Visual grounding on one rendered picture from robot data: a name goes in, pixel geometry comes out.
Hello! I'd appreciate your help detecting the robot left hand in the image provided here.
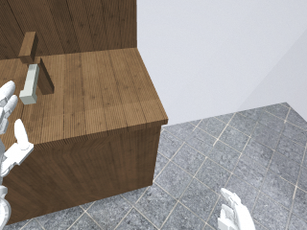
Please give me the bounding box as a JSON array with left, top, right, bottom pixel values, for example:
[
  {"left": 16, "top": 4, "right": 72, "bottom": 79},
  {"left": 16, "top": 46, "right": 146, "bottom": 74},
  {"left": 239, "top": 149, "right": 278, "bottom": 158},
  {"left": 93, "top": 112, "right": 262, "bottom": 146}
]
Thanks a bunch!
[{"left": 0, "top": 80, "right": 34, "bottom": 186}]

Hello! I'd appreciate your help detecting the tap lever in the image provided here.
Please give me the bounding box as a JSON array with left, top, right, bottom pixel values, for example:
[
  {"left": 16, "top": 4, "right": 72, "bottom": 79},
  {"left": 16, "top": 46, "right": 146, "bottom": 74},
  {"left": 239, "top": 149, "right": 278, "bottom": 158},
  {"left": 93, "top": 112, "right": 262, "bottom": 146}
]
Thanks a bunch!
[{"left": 19, "top": 63, "right": 39, "bottom": 104}]

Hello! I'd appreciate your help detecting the counter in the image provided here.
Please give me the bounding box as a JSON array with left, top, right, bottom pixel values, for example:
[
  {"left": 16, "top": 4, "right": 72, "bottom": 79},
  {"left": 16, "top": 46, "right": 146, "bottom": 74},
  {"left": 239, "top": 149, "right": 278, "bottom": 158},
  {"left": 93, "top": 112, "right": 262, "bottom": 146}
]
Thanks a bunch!
[{"left": 0, "top": 0, "right": 169, "bottom": 225}]

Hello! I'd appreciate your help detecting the robot right hand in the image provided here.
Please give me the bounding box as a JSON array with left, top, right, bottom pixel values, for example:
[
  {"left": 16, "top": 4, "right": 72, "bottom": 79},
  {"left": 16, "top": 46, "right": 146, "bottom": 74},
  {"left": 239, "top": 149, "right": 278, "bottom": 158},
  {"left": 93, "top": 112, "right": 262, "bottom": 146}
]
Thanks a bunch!
[{"left": 218, "top": 188, "right": 256, "bottom": 230}]

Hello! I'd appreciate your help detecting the robot left forearm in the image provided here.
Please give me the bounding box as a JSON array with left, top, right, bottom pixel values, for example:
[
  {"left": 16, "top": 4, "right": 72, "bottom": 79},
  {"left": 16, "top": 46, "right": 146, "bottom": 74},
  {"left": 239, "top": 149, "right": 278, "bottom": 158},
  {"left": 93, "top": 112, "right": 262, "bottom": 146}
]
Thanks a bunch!
[{"left": 0, "top": 185, "right": 12, "bottom": 230}]

